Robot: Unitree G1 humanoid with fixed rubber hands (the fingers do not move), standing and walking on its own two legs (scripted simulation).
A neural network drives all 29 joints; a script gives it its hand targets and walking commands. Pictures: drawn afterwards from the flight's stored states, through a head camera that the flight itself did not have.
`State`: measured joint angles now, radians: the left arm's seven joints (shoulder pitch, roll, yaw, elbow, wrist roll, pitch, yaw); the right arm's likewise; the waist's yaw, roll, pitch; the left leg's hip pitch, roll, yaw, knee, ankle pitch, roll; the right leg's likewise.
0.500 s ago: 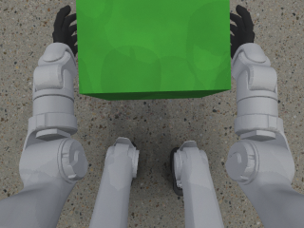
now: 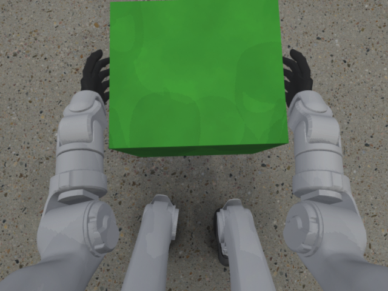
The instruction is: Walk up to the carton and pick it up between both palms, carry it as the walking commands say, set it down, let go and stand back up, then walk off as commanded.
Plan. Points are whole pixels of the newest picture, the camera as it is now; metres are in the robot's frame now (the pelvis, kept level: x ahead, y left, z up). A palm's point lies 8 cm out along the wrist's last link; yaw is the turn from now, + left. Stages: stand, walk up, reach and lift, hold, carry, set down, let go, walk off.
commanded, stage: reach and lift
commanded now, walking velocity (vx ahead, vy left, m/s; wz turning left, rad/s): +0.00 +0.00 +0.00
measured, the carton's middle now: (195, 93) +0.51 +0.02 -0.14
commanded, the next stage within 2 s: none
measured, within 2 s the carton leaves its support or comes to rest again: neither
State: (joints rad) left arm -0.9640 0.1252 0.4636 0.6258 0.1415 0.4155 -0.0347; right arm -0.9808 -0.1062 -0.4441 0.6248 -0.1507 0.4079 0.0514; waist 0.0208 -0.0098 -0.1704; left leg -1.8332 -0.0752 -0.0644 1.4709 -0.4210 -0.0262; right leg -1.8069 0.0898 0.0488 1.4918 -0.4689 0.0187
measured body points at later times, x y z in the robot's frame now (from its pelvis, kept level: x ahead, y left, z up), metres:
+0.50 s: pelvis +0.02 +0.00 +0.07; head +0.25 +0.00 +0.45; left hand +0.46 +0.21 +0.00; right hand +0.48 -0.17 +0.00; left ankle +0.10 +0.12 -0.53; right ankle +0.08 -0.12 -0.53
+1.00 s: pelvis +0.04 +0.00 +0.13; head +0.23 +0.00 +0.54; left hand +0.44 +0.21 +0.07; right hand +0.46 -0.18 +0.07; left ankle +0.10 +0.12 -0.53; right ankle +0.08 -0.12 -0.53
